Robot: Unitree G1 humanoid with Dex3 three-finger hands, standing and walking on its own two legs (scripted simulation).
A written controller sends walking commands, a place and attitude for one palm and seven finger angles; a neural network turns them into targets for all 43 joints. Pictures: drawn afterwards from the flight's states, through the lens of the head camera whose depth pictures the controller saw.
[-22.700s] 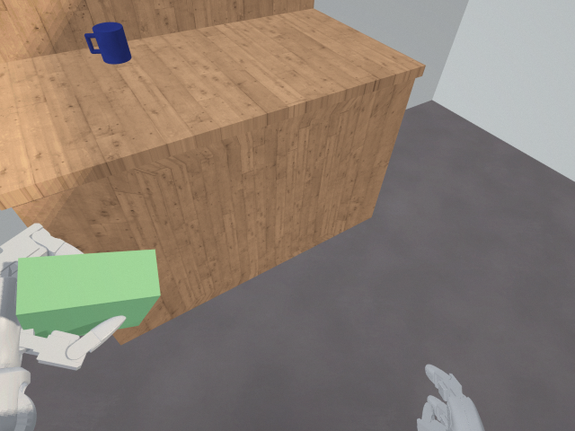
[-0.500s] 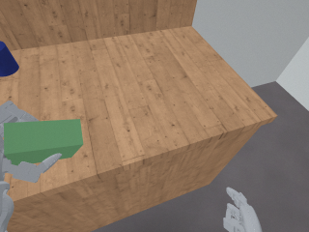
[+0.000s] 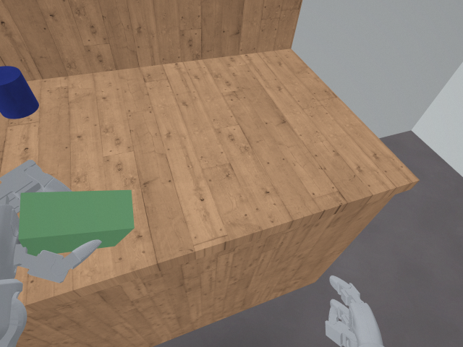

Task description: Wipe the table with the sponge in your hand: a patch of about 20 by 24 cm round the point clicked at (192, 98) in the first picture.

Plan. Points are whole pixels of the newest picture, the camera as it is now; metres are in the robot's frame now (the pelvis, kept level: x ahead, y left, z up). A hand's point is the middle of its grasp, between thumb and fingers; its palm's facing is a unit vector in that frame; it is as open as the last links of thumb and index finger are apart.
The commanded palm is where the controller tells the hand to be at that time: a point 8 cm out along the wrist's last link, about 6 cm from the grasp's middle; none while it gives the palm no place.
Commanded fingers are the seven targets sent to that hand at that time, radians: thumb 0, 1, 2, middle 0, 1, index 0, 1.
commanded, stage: turn the palm down, sponge in hand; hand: left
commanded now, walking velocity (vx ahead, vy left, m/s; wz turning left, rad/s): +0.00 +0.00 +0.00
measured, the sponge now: (92, 223) +0.23 +0.22 +0.13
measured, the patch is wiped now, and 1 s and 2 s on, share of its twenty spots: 0.00 0.00 0.00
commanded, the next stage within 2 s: none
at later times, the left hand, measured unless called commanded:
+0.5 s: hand (65, 246) +0.19 +0.22 +0.17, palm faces +0.40 -0.69 -0.60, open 9.3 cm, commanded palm +0.15 +0.26 +0.20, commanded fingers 0.00 0.10 1.30 -1.20 -1.60 -1.20 -1.60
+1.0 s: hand (87, 199) +0.23 +0.20 +0.20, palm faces +0.34 -0.43 -0.84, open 9.3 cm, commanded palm +0.19 +0.23 +0.23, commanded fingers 0.00 0.10 1.30 -1.20 -1.60 -1.20 -1.60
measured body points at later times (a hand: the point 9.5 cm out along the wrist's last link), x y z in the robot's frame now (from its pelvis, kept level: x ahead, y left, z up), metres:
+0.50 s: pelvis -0.02 -0.05 -0.01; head -0.03 -0.06 +0.44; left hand +0.16 +0.26 +0.20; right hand +0.22 -0.23 -0.07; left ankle +0.01 +0.07 -0.74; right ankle +0.00 -0.14 -0.74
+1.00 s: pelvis +0.01 -0.08 -0.02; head +0.00 -0.13 +0.43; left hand +0.21 +0.22 +0.24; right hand +0.22 -0.33 -0.11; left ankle +0.01 +0.08 -0.74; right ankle +0.00 -0.14 -0.74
